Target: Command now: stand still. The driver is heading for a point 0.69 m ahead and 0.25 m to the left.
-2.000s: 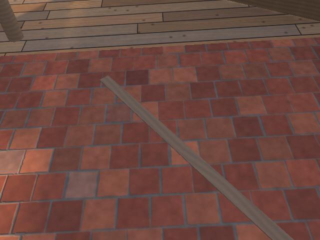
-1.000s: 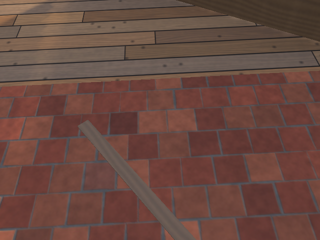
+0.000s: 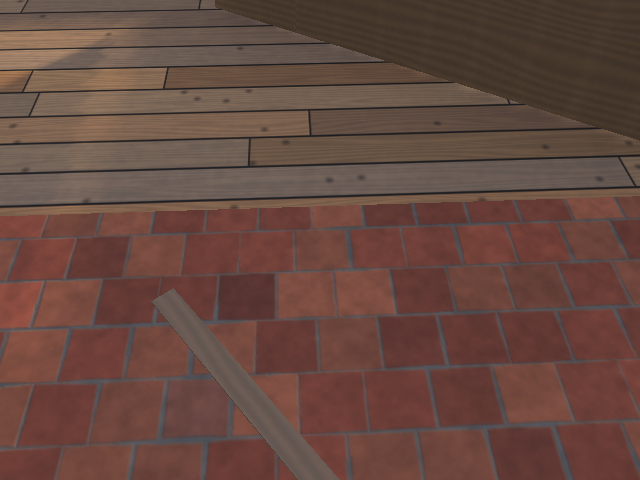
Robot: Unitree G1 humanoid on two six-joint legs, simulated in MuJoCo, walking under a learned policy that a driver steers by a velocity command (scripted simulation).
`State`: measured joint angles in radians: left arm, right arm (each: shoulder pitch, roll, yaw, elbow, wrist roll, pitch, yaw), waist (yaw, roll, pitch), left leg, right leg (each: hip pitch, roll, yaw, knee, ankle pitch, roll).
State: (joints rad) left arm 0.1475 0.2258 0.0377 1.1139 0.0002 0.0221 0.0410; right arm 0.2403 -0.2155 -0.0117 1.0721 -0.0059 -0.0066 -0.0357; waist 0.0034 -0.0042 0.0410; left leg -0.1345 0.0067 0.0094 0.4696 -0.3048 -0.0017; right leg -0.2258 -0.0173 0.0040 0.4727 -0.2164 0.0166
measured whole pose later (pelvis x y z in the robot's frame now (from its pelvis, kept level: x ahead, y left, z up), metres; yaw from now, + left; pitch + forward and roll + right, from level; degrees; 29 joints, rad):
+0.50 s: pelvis +0.10 -0.04 +0.00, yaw +4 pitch +0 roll +0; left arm 0.41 0.19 0.03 1.14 0.01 -0.11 0.00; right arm 0.24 -0.25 -0.07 1.00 0.05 -0.07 0.00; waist 0.04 0.03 -0.01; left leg -0.55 0.03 -0.07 1.11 -0.22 0.08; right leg -0.03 0.02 -0.13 0.33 -0.30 -0.04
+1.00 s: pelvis +0.36 +0.06 +0.00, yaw +21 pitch +0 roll +0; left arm 0.13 0.28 0.06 0.83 0.00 -0.13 0.02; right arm 0.25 -0.24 -0.07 0.86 0.01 -0.07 0.03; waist -0.03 -0.03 0.04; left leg -0.23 -0.14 -0.02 0.37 -0.15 0.13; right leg -0.60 -0.13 0.09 1.11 -0.27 0.01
